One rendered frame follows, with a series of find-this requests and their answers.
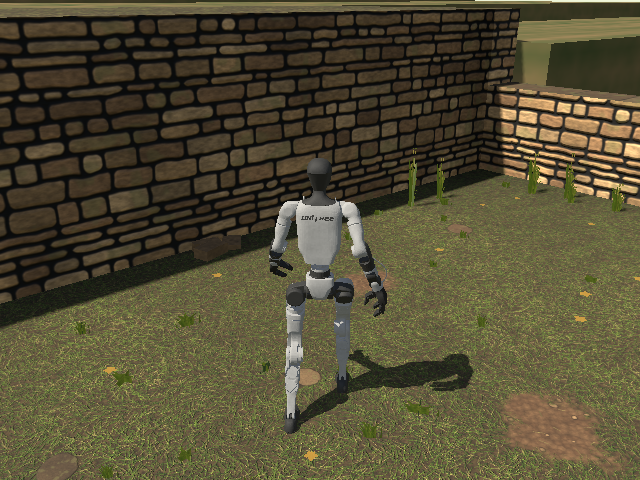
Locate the robot left shin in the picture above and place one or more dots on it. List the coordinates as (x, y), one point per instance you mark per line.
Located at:
(292, 378)

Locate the left robot hand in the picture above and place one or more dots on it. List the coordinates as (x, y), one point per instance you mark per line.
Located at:
(278, 272)

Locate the robot right upper arm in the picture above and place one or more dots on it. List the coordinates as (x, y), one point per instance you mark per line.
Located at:
(351, 212)

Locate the robot left forearm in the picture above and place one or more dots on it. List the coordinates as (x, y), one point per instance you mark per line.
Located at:
(274, 257)

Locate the right robot hand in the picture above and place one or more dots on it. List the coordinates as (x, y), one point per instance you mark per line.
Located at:
(382, 300)

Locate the robot right forearm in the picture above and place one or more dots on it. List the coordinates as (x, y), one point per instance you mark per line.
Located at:
(370, 271)

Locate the humanoid robot head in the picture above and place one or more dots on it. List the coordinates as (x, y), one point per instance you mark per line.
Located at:
(319, 171)

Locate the robot left upper arm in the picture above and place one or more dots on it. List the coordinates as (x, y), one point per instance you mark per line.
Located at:
(287, 211)

